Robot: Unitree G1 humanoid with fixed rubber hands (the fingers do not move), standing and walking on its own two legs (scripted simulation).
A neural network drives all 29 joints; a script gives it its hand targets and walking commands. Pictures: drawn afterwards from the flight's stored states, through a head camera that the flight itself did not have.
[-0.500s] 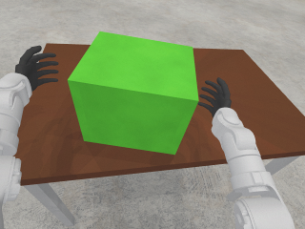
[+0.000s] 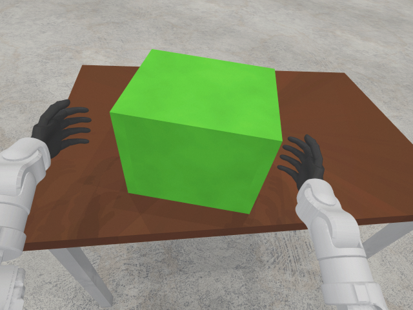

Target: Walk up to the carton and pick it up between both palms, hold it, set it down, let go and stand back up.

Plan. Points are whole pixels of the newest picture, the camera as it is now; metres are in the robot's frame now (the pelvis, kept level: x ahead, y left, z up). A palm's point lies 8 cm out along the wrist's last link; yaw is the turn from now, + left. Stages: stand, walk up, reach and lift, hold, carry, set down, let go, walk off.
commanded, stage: set down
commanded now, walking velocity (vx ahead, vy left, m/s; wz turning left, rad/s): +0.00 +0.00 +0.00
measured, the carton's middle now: (200, 131) +0.49 +0.02 +0.08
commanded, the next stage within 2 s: none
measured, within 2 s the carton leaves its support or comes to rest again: neither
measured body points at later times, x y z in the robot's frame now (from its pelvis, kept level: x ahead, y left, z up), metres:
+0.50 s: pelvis +0.01 -0.01 +0.00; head +0.00 +0.02 +0.45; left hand +0.32 +0.30 +0.10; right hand +0.29 -0.19 +0.09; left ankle +0.09 +0.07 -0.74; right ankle +0.00 -0.18 -0.74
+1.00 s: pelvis +0.04 -0.03 +0.00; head +0.05 +0.00 +0.45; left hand +0.25 +0.29 +0.06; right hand +0.26 -0.20 +0.05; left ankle +0.09 +0.07 -0.74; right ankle +0.00 -0.18 -0.74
